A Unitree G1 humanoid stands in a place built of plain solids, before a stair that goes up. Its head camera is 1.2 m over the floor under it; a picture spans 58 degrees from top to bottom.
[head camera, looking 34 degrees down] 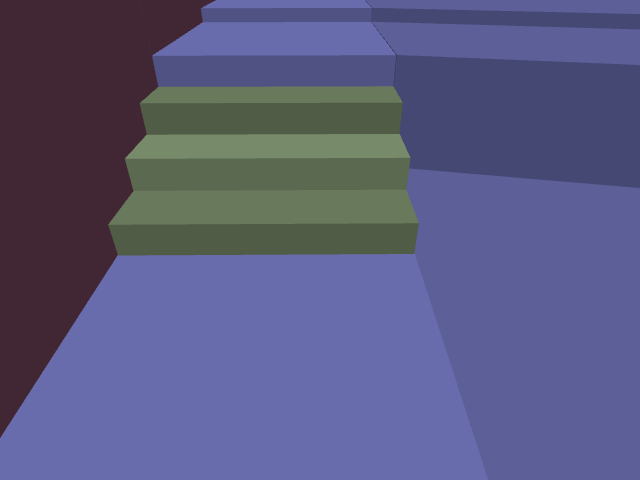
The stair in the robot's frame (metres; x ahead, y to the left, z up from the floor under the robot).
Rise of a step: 0.17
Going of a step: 0.33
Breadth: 1.40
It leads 1 degrees to the left of straight ahead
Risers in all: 4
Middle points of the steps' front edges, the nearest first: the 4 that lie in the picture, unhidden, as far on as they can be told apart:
1.65 0.25 0.17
1.98 0.26 0.35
2.31 0.26 0.52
2.64 0.26 0.69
